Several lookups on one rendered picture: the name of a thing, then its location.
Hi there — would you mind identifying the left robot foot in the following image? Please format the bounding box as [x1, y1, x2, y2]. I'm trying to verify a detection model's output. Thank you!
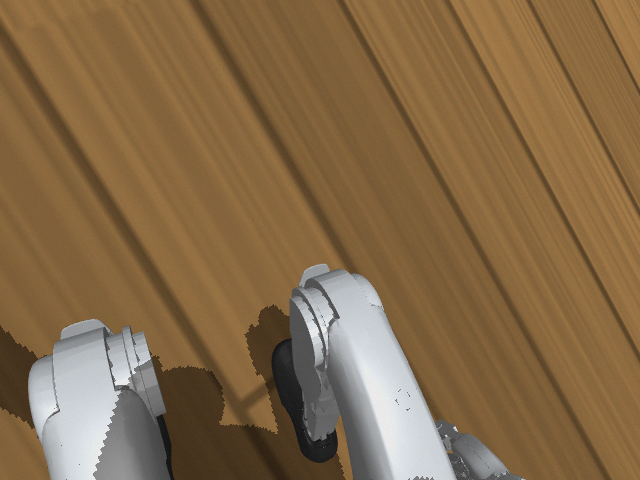
[157, 415, 174, 480]

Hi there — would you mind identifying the right robot foot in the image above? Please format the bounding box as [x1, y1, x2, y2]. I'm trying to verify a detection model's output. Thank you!
[271, 339, 338, 463]

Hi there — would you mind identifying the right robot hand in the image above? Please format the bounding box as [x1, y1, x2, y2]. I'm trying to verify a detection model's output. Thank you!
[435, 419, 511, 480]

